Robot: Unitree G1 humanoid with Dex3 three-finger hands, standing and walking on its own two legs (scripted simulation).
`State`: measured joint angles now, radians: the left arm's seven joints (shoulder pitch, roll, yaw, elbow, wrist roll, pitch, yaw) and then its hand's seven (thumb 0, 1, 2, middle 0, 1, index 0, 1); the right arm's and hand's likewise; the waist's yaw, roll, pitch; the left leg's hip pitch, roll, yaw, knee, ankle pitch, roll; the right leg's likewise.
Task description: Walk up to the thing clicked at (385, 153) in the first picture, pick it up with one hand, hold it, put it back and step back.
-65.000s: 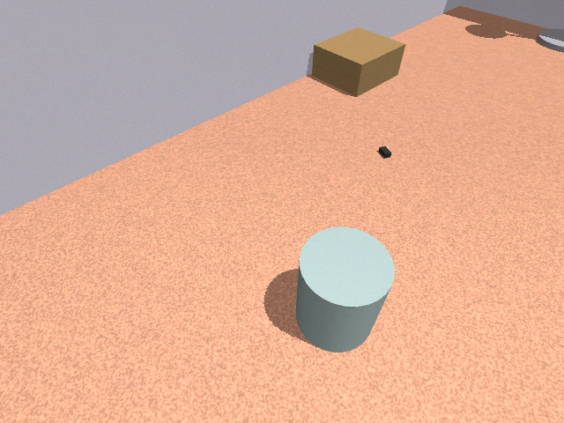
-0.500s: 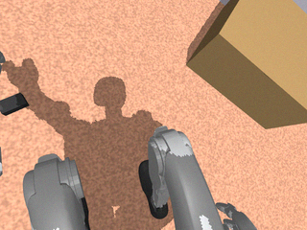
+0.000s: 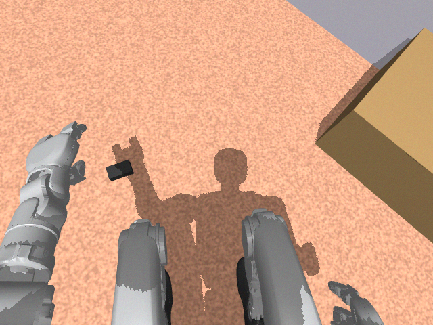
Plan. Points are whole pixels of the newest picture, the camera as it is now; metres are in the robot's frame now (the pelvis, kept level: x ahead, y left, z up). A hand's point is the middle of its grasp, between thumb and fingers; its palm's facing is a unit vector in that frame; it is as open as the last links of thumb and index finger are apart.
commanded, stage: home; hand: left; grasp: from above
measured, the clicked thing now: (120, 170) +0.51 +0.26 -0.41
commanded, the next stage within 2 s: none
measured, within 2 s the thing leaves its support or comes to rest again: neither
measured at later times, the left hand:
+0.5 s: hand (39, 243) +0.27 +0.21 +0.09, palm faces -0.01 -0.93 -0.37, open 7.4 cm
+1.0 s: hand out of the picture +0.22 +0.20 +0.25, palm faces +0.16 -0.97 -0.21, open 7.4 cm
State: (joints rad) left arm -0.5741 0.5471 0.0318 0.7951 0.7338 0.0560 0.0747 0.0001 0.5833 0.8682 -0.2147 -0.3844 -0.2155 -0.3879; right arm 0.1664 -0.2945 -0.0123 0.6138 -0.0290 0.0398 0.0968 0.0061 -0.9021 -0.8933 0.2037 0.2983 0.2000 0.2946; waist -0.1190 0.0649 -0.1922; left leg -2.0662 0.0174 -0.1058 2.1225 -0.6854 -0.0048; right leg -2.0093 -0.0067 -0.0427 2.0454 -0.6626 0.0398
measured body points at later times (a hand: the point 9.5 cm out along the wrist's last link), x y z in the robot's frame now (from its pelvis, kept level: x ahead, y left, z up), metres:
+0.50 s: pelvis +0.03 -0.01 +0.19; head +0.13 +0.02 +0.62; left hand +0.27 +0.25 +0.12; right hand +0.23 -0.23 +0.10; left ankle +0.07 +0.12 -0.39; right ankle +0.09 -0.14 -0.39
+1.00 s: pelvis +0.08 +0.00 +0.29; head +0.09 +0.01 +0.74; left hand +0.21 +0.25 +0.27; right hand +0.27 -0.23 +0.23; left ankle +0.07 +0.12 -0.39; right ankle +0.09 -0.14 -0.39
